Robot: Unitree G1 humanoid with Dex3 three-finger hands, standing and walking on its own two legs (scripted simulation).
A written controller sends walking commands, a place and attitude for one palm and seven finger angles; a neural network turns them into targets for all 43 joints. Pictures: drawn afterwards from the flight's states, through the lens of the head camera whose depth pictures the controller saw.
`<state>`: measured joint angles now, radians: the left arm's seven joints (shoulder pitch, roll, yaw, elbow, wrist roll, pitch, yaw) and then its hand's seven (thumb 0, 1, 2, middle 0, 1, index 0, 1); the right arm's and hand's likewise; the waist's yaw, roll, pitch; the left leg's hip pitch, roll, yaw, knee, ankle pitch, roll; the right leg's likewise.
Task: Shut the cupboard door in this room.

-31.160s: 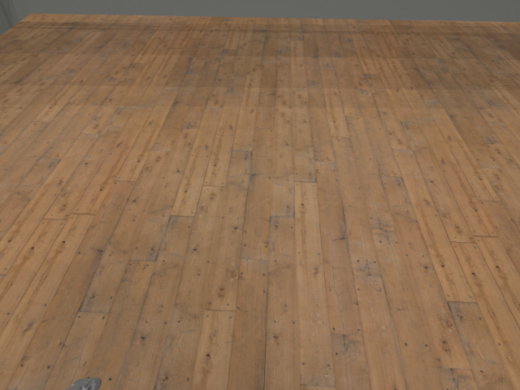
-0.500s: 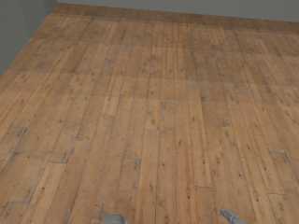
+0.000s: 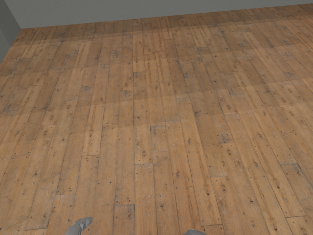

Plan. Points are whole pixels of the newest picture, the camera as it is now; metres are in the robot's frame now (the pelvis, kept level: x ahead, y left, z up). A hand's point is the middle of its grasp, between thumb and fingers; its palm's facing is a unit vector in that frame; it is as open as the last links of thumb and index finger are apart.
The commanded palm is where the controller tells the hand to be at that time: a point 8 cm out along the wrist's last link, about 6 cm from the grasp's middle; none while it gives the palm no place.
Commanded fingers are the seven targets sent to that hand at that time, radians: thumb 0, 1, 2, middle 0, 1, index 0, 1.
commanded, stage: walk around to get in front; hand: left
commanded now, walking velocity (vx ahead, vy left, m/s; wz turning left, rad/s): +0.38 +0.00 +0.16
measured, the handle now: out of the picture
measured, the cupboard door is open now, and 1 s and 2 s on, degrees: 79 79 79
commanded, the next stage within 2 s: walk to a spot facing it in 0.28 s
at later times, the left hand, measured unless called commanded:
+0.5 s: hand out of the picture +0.14 +0.21 -0.18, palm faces +0.17 -0.97 -0.15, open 7.4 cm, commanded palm none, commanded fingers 0.00 0.90 0.90 -0.20 -0.30 -0.20 -0.30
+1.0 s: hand (98, 159) +0.37 +0.21 -0.12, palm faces +0.36 -0.89 -0.28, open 7.4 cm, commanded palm none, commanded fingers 0.00 0.90 0.90 -0.20 -0.30 -0.20 -0.30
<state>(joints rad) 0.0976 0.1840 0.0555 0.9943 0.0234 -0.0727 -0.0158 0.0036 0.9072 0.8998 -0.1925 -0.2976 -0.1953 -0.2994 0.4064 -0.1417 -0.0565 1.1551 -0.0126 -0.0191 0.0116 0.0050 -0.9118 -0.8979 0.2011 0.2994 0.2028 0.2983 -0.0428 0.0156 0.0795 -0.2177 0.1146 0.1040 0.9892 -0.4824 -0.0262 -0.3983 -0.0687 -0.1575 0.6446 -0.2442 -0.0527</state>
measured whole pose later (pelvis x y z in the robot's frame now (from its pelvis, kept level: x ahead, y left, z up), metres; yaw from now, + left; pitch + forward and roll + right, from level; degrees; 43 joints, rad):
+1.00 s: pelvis +0.32 -0.01 +0.02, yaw +24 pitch +0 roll +3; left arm 0.13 0.16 0.02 0.88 0.02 -0.01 0.02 0.00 0.90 0.90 -0.20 -0.30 -0.20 -0.30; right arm 0.20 -0.25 -0.10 0.97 -0.02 0.06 0.02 0.01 -0.91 -0.90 0.20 0.30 0.20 0.30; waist -0.05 0.05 0.08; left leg -0.51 0.01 0.00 1.18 -0.38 -0.07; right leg -0.26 -0.09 -0.19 0.54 -0.29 -0.04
